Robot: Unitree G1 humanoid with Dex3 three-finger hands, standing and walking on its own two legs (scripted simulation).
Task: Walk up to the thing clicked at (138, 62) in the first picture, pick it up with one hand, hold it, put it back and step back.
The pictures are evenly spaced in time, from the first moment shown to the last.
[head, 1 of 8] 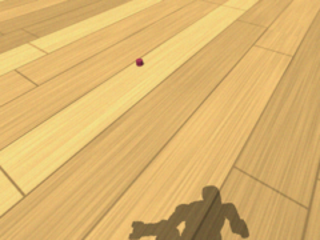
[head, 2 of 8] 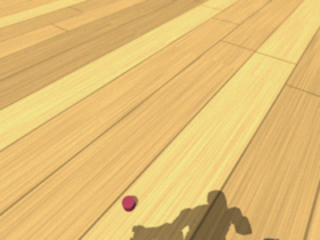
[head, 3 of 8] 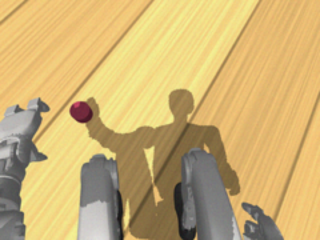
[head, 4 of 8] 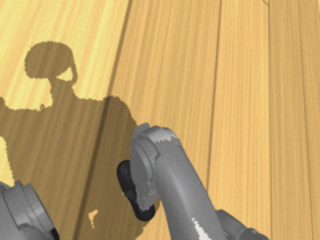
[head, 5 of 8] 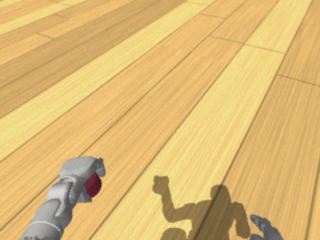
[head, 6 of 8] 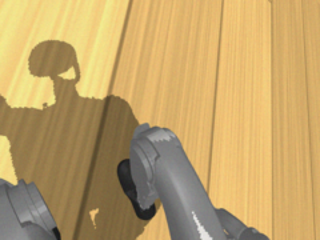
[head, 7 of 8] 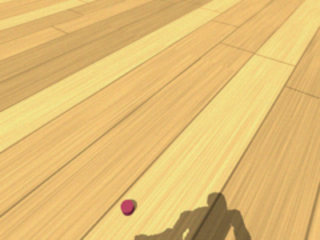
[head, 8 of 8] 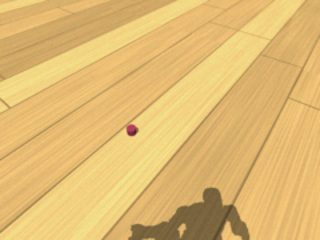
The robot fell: no
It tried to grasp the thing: yes
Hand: left
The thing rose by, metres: 0.69
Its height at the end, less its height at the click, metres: +0.00
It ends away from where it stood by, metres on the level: 0.01
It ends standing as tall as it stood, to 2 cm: yes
